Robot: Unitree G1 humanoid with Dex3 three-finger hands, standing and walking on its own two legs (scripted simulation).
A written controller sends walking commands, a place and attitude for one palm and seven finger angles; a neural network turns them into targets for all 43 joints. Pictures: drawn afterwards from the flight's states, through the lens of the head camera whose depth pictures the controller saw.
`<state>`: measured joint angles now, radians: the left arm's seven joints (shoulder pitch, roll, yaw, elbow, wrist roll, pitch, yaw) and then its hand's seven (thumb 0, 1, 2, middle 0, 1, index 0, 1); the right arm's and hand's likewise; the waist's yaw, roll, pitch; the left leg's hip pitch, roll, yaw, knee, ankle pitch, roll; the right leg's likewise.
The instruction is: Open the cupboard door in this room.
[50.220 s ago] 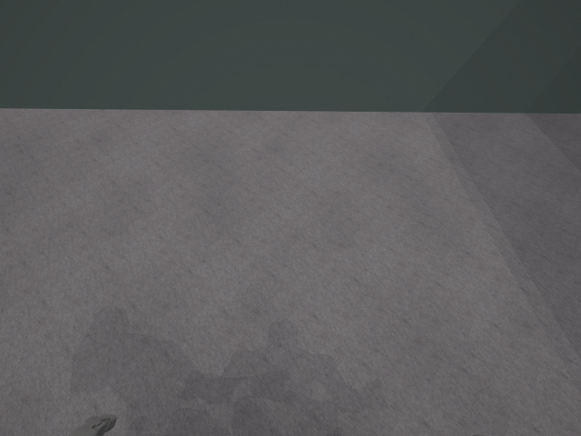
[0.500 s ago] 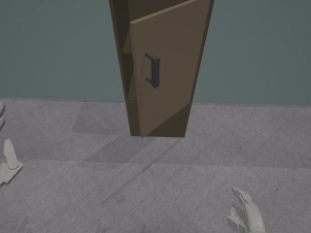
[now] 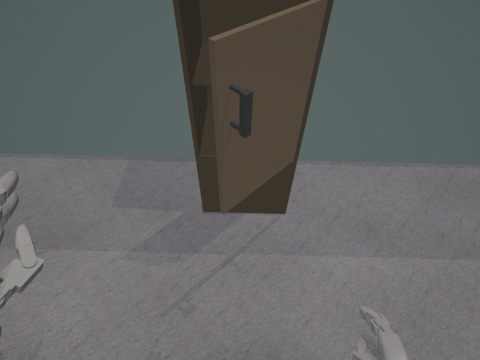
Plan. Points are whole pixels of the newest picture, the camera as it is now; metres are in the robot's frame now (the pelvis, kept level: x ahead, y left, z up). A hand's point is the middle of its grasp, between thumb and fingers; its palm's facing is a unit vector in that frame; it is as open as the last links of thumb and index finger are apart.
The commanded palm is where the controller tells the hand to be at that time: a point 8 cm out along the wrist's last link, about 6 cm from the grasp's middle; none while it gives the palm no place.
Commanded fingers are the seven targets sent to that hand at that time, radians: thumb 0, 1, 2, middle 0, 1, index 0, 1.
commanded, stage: stop stepping back and stand still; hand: left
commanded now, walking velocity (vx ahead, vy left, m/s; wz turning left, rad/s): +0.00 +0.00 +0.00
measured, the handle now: (239, 110) +0.64 +0.04 +0.06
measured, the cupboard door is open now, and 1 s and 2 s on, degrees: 45 45 45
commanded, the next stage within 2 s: let the arm hang, fingers relaxed in 0.30 s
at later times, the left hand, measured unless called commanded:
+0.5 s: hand (71, 299) +0.20 +0.27 +0.02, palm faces +0.21 -0.84 -0.50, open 7.4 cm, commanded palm none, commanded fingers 0.00 0.90 0.90 -0.20 -0.30 -0.20 -0.30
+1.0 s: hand out of the picture -0.02 +0.18 -0.17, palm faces +0.03 -0.97 -0.25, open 7.3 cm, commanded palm none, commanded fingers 0.00 0.90 0.90 -0.20 -0.30 -0.20 -0.30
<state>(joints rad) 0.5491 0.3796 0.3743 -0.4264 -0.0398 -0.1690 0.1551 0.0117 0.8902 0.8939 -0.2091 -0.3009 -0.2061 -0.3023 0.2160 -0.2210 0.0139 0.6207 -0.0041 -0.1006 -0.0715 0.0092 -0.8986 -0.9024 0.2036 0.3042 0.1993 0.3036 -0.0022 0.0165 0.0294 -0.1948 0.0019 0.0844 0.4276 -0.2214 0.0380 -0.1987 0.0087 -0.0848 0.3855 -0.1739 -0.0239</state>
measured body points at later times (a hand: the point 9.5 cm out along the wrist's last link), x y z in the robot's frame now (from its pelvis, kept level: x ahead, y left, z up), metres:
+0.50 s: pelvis -0.01 +0.01 -0.01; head +0.00 -0.02 +0.44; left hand +0.18 +0.31 +0.05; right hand +0.16 -0.24 -0.12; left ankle +0.01 +0.09 -0.74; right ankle +0.02 -0.10 -0.74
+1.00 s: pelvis -0.01 -0.02 +0.00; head +0.01 -0.03 +0.45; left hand -0.02 +0.23 -0.15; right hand -0.02 -0.24 -0.17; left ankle +0.01 +0.09 -0.74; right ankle +0.02 -0.10 -0.74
